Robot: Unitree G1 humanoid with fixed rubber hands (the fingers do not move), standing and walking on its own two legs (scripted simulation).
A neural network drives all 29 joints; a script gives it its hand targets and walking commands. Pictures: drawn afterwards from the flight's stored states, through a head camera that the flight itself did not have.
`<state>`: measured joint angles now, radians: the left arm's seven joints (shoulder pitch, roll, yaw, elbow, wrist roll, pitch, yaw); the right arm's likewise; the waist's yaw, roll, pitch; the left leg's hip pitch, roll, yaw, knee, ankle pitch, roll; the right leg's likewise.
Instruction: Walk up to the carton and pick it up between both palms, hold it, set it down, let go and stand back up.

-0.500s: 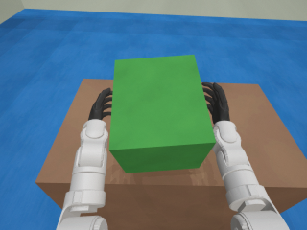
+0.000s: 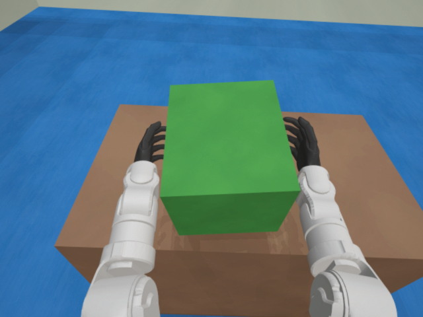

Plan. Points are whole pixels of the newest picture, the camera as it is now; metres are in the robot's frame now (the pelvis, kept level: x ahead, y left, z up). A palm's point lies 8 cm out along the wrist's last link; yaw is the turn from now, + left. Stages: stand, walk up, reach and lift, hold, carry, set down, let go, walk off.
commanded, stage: set down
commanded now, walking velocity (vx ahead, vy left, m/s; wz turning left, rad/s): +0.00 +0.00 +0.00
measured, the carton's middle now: (224, 159) +0.43 -0.01 +0.07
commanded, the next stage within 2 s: none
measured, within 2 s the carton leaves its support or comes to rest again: neither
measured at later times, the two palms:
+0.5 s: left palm (148, 170) +0.40 +0.15 +0.06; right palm (298, 157) +0.41 -0.16 +0.10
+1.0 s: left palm (155, 173) +0.42 +0.14 +0.03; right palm (295, 158) +0.43 -0.16 +0.08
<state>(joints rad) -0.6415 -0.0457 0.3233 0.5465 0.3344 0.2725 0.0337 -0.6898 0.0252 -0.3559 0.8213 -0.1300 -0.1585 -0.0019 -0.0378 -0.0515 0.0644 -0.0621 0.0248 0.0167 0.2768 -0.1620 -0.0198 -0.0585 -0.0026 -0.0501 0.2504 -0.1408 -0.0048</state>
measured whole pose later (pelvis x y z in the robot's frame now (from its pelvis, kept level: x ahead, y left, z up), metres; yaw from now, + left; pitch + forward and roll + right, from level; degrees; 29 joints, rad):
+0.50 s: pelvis +0.01 +0.00 +0.00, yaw +0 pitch +0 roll +0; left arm -0.64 -0.06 0.43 0.67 0.33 0.16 0.03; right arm -0.75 0.02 -0.39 0.91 -0.24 -0.17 0.01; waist -0.04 -0.04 0.06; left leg -0.10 0.03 0.02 0.28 -0.17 -0.02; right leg -0.10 0.00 -0.05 0.25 -0.15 0.00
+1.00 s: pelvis +0.02 +0.00 +0.00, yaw +0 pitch +7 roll +0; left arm -0.68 -0.07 0.46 0.77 0.33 0.07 0.06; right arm -0.78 0.03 -0.49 0.94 -0.33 -0.20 0.05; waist -0.04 -0.04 0.01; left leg -0.23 0.03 0.02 0.28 -0.17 -0.02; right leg -0.22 0.00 -0.05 0.25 -0.14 0.00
